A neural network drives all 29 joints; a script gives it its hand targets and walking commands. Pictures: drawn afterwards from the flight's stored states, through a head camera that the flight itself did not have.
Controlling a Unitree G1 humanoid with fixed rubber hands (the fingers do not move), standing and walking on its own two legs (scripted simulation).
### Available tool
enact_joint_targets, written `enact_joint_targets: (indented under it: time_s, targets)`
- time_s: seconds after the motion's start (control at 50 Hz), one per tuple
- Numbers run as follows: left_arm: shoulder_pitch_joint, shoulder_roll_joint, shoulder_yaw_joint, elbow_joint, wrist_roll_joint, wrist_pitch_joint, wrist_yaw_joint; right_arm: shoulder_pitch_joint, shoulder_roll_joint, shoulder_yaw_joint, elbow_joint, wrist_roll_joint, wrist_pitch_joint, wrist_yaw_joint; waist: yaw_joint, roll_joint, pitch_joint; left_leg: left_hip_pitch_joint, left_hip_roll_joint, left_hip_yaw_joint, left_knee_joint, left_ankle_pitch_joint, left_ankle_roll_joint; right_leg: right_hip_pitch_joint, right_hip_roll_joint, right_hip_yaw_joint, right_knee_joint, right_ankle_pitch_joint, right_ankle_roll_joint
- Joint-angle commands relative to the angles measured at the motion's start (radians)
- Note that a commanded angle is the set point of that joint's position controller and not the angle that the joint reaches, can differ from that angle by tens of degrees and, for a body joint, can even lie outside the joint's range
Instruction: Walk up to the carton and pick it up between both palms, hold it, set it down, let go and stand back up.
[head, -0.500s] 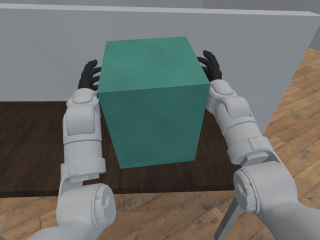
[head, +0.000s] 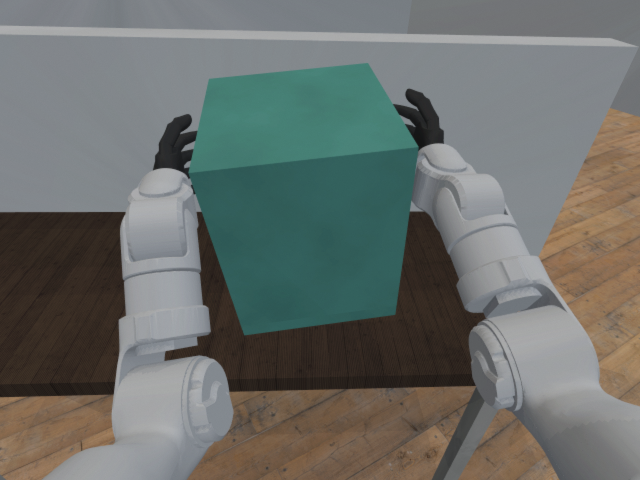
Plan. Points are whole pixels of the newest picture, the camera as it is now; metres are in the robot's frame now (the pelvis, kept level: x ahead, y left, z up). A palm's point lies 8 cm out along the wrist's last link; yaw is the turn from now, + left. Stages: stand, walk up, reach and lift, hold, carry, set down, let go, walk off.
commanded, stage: hold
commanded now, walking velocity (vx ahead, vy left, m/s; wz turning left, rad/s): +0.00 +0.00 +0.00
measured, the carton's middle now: (305, 200) +0.39 +0.00 +0.22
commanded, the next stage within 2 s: none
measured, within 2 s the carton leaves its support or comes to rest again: neither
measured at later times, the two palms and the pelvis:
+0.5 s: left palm (164, 174) +0.37 +0.16 +0.27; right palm (416, 144) +0.38 -0.13 +0.29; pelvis +0.01 +0.00 +0.00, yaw +1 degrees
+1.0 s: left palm (166, 173) +0.36 +0.16 +0.27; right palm (422, 142) +0.38 -0.13 +0.30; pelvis +0.01 -0.01 +0.00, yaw +0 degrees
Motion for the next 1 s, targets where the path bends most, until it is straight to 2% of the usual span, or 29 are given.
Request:
enact_joint_targets:
  time_s: [0.0,0.16,0.42,0.58,0.8,0.98]
  targets:
    - [-0.799,-0.513,-0.420,-0.071,-0.164,-0.078,-0.126,-0.662,0.646,0.248,-0.223,0.112,0.008,0.103,0.008,0.063,-0.302,-0.005,-0.068,0.021,-0.064,0.093,-0.013,0.075,0.054,0.016,-0.030,0.081,0.074]
    - [-0.806,-0.479,-0.373,-0.041,-0.160,-0.070,-0.143,-0.678,0.656,0.247,-0.212,0.130,0.033,0.090,0.020,0.030,-0.316,-0.021,-0.074,0.027,-0.062,0.092,-0.001,0.092,0.051,0.028,-0.031,0.104,0.085]
    - [-0.800,-0.493,-0.433,-0.126,-0.191,-0.049,-0.154,-0.635,0.624,0.269,-0.273,0.186,0.072,0.065,-0.017,0.102,-0.336,0.016,-0.069,0.010,-0.021,0.221,-0.044,0.099,0.063,0.025,-0.016,0.197,0.075]
    - [-0.771,-0.501,-0.449,-0.184,-0.190,-0.030,-0.155,-0.610,0.605,0.295,-0.322,0.209,0.091,0.067,-0.016,0.105,-0.338,0.035,-0.064,0.002,-0.013,0.278,-0.059,0.105,0.071,0.020,-0.013,0.226,0.071]
    - [-0.775,-0.490,-0.427,-0.178,-0.182,-0.024,-0.157,-0.625,0.621,0.305,-0.328,0.199,0.099,0.078,0.009,0.062,-0.329,0.025,-0.066,0.010,-0.030,0.226,-0.039,0.097,0.068,0.025,-0.016,0.200,0.075]
    - [-0.801,-0.474,-0.407,-0.122,-0.177,-0.030,-0.173,-0.639,0.633,0.274,-0.282,0.176,0.101,0.072,0.001,0.062,-0.314,-0.012,-0.071,0.016,-0.045,0.151,-0.024,0.096,0.053,0.036,-0.019,0.170,0.080]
